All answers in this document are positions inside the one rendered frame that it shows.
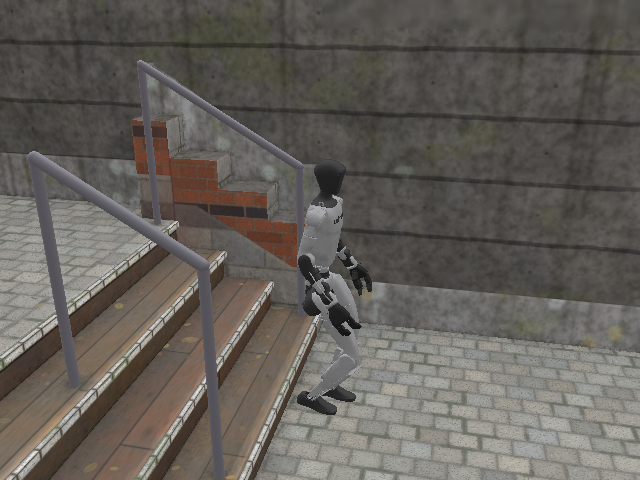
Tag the humanoid robot head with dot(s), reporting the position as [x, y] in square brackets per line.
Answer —
[329, 174]

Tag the robot torso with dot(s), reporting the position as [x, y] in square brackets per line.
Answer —
[327, 242]

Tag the robot left hand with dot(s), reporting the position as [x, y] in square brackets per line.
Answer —
[357, 273]

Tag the robot right hand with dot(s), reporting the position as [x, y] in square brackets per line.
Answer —
[338, 315]

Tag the right robot forearm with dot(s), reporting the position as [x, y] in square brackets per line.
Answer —
[306, 266]

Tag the robot right upper arm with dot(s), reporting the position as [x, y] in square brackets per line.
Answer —
[314, 222]

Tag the left robot forearm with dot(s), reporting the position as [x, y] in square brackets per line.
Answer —
[345, 256]

